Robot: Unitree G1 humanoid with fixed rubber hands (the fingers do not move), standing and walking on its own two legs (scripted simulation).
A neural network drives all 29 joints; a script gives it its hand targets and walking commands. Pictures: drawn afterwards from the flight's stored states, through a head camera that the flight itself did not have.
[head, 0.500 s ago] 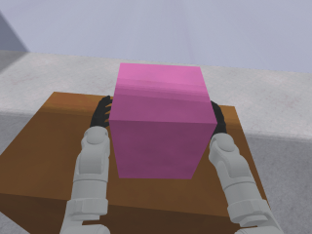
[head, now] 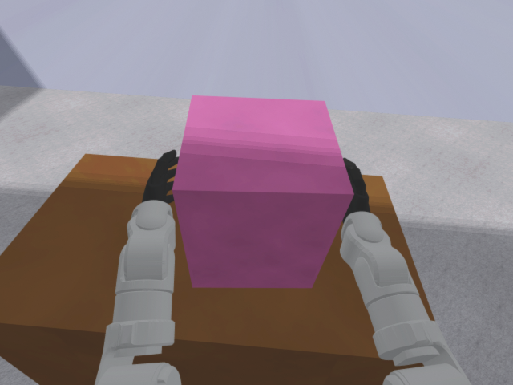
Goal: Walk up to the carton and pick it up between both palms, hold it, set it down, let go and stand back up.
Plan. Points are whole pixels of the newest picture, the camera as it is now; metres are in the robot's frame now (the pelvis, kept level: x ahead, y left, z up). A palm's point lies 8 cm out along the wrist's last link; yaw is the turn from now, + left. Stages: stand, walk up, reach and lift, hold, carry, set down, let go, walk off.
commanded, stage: reach and lift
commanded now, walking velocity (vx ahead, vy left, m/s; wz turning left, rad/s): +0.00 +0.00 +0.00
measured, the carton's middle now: (255, 198) +0.39 +0.00 +0.12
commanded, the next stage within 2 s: hold in 0.58 s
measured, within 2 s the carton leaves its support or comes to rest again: neither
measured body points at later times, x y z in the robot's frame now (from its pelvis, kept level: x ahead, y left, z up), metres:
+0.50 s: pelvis +0.00 +0.00 +0.00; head -0.04 +0.02 +0.45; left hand +0.37 +0.15 +0.16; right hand +0.36 -0.15 +0.16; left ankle +0.01 +0.11 -0.75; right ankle +0.01 -0.13 -0.75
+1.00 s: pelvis -0.01 -0.01 +0.00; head -0.06 +0.02 +0.45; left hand +0.36 +0.16 +0.18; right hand +0.35 -0.15 +0.17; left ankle +0.01 +0.11 -0.75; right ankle +0.01 -0.13 -0.75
